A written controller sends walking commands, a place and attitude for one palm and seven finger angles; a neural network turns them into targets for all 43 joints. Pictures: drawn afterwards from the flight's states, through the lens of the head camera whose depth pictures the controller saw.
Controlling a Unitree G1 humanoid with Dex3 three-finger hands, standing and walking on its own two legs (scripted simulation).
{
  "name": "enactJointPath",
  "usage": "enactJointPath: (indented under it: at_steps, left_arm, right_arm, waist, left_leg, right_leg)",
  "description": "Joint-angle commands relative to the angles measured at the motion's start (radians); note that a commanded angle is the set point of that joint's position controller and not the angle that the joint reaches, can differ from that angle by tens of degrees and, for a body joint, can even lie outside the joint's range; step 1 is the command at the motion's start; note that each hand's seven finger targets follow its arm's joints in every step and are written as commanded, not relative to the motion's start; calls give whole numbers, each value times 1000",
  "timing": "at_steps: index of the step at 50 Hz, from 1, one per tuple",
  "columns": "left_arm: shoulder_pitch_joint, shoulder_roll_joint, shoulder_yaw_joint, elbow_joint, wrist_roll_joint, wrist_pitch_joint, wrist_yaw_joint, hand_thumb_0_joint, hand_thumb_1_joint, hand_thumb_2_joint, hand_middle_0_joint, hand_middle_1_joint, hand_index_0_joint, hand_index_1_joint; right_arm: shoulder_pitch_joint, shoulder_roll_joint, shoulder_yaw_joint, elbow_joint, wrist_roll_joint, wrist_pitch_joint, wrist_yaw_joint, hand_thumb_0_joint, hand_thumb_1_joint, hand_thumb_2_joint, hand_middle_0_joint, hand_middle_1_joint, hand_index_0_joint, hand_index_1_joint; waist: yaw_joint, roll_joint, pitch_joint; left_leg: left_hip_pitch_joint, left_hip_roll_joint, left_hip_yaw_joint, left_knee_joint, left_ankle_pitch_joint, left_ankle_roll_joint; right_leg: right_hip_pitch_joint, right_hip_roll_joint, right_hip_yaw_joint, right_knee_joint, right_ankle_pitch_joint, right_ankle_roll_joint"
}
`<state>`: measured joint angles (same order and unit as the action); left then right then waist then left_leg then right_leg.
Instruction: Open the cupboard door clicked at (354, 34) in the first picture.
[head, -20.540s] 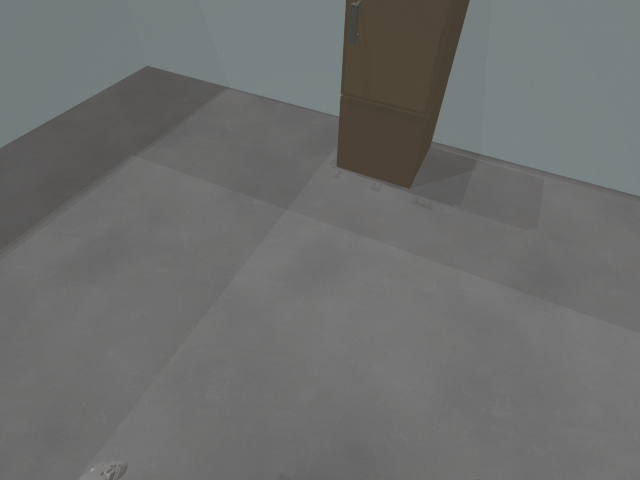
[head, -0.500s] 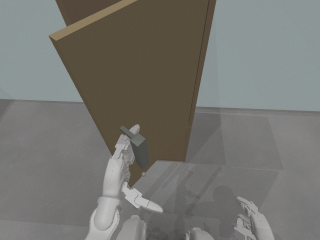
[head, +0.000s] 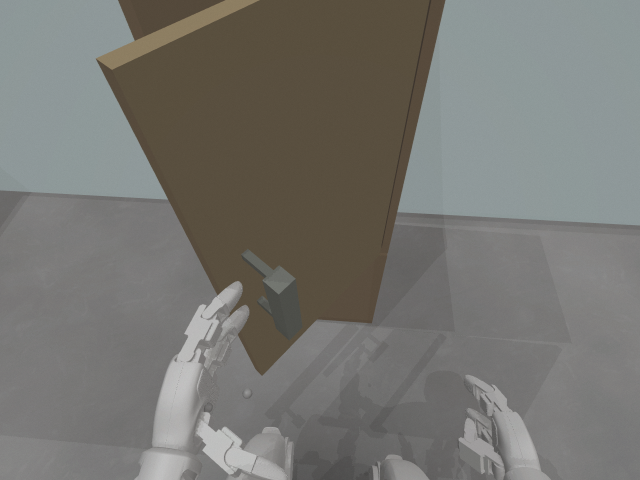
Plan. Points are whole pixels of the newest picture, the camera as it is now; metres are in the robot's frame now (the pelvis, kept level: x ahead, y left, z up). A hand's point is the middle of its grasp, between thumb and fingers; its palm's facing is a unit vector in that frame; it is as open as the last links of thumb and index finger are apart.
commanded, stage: slide the hand sideways off the handle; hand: left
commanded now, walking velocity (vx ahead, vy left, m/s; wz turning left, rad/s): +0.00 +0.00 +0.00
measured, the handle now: (271, 295) +0.33 +0.08 +0.05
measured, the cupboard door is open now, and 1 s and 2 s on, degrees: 53 53 53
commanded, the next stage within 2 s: draw the hand back to the body in 0.36 s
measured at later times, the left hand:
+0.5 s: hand (206, 428) +0.18 +0.13 +0.05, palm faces -0.05 -1.00 -0.02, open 16.3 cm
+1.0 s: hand (116, 413) +0.17 +0.18 +0.14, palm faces -0.01 -0.99 -0.12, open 16.1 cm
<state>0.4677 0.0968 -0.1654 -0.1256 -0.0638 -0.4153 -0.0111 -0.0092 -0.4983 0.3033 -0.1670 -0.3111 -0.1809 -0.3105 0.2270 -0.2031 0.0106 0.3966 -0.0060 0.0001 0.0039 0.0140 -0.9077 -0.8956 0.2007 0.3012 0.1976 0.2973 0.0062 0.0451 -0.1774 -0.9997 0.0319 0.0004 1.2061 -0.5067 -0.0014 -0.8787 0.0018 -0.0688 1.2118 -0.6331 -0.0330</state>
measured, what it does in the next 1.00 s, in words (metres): stands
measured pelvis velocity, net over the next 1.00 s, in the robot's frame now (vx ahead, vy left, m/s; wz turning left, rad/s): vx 0.00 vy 0.01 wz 0.01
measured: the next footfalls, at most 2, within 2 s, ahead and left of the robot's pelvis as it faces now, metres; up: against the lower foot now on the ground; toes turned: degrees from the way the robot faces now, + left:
none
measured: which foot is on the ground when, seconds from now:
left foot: down 0.00-1.00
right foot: down 0.00-1.00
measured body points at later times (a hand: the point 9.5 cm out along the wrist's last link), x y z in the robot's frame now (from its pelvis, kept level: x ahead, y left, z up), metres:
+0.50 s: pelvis -0.01 -0.01 -0.01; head +0.06 -0.02 +0.43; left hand +0.18 +0.18 +0.05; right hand +0.19 -0.23 -0.09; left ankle +0.04 +0.12 -0.64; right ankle -0.02 -0.10 -0.64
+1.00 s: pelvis +0.00 +0.01 +0.04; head +0.02 +0.00 +0.49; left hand +0.17 +0.23 +0.15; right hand +0.19 -0.22 -0.02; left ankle +0.04 +0.12 -0.64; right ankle -0.02 -0.10 -0.64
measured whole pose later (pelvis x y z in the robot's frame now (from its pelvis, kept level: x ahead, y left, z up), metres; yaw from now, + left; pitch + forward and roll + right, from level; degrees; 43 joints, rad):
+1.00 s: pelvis +0.00 +0.01 +0.04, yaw +1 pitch +9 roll -2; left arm 0.63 0.26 0.10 -0.35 -0.24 -0.25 -0.19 -0.01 -0.45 0.32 -0.16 -0.30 -0.16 -0.30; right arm 0.27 -0.23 0.01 0.41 0.05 -0.05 -0.08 0.02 -0.91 -0.90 0.20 0.30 0.20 0.30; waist 0.02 0.07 -0.16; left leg -0.75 0.03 -0.02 1.02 -0.44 0.00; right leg -0.61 0.01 -0.09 0.98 -0.54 -0.02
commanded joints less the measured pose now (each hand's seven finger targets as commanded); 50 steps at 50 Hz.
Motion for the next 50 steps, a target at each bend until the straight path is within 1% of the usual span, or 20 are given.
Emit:
enactJointPath:
  at_steps: [1,4,9,14,16,17,20,23,25,28,30,31,33,41,43,45,46,48,49,50]
  left_arm:
    - [9,50,46,-236,-31,-86,-33,0,-500,300,-150,-300,-150,-300]
    - [3,80,79,-260,-46,-98,-53,0,-500,300,-150,-300,-150,-300]
    - [81,85,93,-283,-76,-85,-92,0,-500,300,-150,-300,-150,-300]
    - [142,120,160,-256,-104,-67,-129,0,-500,300,-150,-300,-150,-300]
    - [149,127,175,-263,-119,-74,-146,0,-500,300,-150,-300,-150,-300]
    - [117,120,163,-273,-128,-78,-153,0,-500,300,-150,-300,-150,-300]
    - [113,109,155,-271,-142,-98,-168,0,-500,300,-150,-300,-150,-300]
    - [94,140,178,-270,-143,-97,-174,0,-500,300,-150,-300,-150,-300]
    - [97,192,220,-349,-149,-88,-170,0,-500,300,-150,-300,-150,-300]
    - [108,224,261,-381,-156,-37,-155,0,-500,300,-150,-300,-150,-300]
    - [119,197,248,-378,-169,-2,-153,0,-500,300,-150,-300,-150,-300]
    - [136,197,253,-388,-174,13,-153,0,-500,300,-150,-300,-150,-300]
    - [142,193,259,-354,-183,43,-158,0,-500,300,-150,-300,-150,-300]
    - [153,226,293,-405,-213,53,-197,0,-500,300,-150,-300,-150,-300]
    - [157,250,329,-395,-221,59,-197,0,-500,300,-150,-300,-150,-300]
    - [162,251,340,-414,-230,63,-205,0,-430,330,-153,-300,-153,-300]
    - [155,257,339,-434,-231,68,-209,0,-395,345,-154,-300,-154,-300]
    - [143,268,354,-450,-238,82,-214,0,-325,375,-156,-300,-156,-300]
    - [183,403,376,-527,-85,158,-73,0,-290,390,-158,-300,-158,-300]
    - [231,310,325,-534,-67,213,-10,0,-255,405,-159,-300,-159,-300]
  right_arm:
    - [-43,-106,-51,-157,3,-60,-15,0,-900,-900,200,300,200,300]
    - [-43,-109,-54,-155,3,-66,-25,0,-900,-900,200,300,200,300]
    - [-40,-109,-60,-163,11,-70,-33,0,-900,-900,200,300,200,300]
    - [-53,-102,-65,-155,17,-62,-46,0,-900,-900,200,300,200,300]
    - [-59,-103,-65,-154,18,-63,-49,0,-900,-900,200,300,200,300]
    - [-58,-104,-61,-152,19,-68,-51,0,-900,-900,200,300,200,300]
    - [-61,-108,-62,-147,18,-83,-55,0,-900,-900,200,300,200,300]
    - [-61,-113,-64,-143,18,-89,-59,0,-900,-900,200,300,200,300]
    - [-55,-112,-64,-156,22,-87,-62,0,-900,-900,200,300,200,300]
    - [-53,-111,-60,-165,32,-74,-72,0,-900,-900,200,300,200,300]
    - [-51,-109,-54,-168,40,-71,-75,0,-900,-900,200,300,200,300]
    - [-52,-111,-54,-170,41,-71,-76,0,-900,-900,200,300,200,300]
    - [-55,-114,-50,-166,46,-69,-81,0,-900,-900,200,300,200,300]
    - [-45,-123,-41,-168,52,-98,-81,0,-900,-900,200,300,200,300]
    - [-54,-124,-40,-160,52,-102,-81,0,-900,-900,200,300,200,300]
    - [-50,-123,-39,-161,57,-110,-81,0,-900,-900,200,300,200,300]
    - [-51,-125,-36,-163,59,-116,-81,0,-900,-900,200,300,200,300]
    - [-54,-127,-34,-157,60,-125,-82,0,-900,-900,200,300,200,300]
    - [-62,-126,-30,-168,47,-103,-116,0,-900,-900,200,300,200,300]
    - [-48,-102,-18,-171,45,-96,-129,0,-900,-900,200,300,200,300]
  waist:
    - [-25,-58,-189]
    - [-22,-50,-207]
    - [-13,-52,-234]
    - [-10,-73,-198]
    - [-7,-64,-196]
    - [-21,-66,-185]
    - [-23,-64,-178]
    - [-18,-59,-180]
    - [2,-16,-229]
    - [6,-16,-221]
    - [-7,-24,-169]
    - [-1,-13,-179]
    - [-11,-57,-141]
    - [-9,-3,-81]
    - [0,-8,-64]
    - [0,0,-59]
    - [0,34,-63]
    - [2,14,-70]
    - [68,33,-95]
    - [34,48,-49]
  left_leg:
    - [216,-38,-30,-108,216,25]
    - [207,-37,-30,-90,212,27]
    - [214,-38,-33,-89,241,28]
    - [167,-39,-29,-75,221,23]
    - [157,-39,-29,-71,207,22]
    - [150,-39,-31,-65,195,23]
    - [142,-38,-37,-55,173,24]
    - [130,-34,-38,-47,159,25]
    - [171,-35,-31,-72,172,26]
    - [221,-34,-32,-122,178,30]
    - [251,-36,-33,-158,170,29]
    - [270,-37,-33,-174,176,29]
    - [276,-36,-39,-196,165,31]
    - [383,-37,-47,-289,184,28]
    - [386,-36,-52,-308,182,28]
    - [413,-35,-48,-325,183,27]
    - [433,-36,-48,-334,194,27]
    - [456,-35,-53,-347,220,30]
    - [502,-24,-30,-413,238,30]
    - [528,-24,-20,-428,241,31]
  right_leg:
    - [51,20,43,-182,370,10]
    - [43,21,51,-176,356,9]
    - [65,21,49,-168,399,14]
    - [86,14,74,-186,419,28]
    - [84,13,80,-187,395,27]
    - [70,12,81,-190,377,28]
    - [40,14,82,-187,328,26]
    - [26,17,86,-186,278,21]
    - [67,15,93,-203,280,18]
    - [106,26,78,-244,260,17]
    - [116,28,64,-278,259,21]
    - [130,29,58,-287,265,22]
    - [148,30,55,-320,251,26]
    - [186,36,18,-369,272,23]
    - [209,39,18,-386,261,19]
    - [220,39,15,-402,266,21]
    - [227,39,13,-405,281,19]
    - [255,42,8,-415,313,20]
    - [289,7,70,-493,333,3]
    - [294,-2,56,-514,336,6]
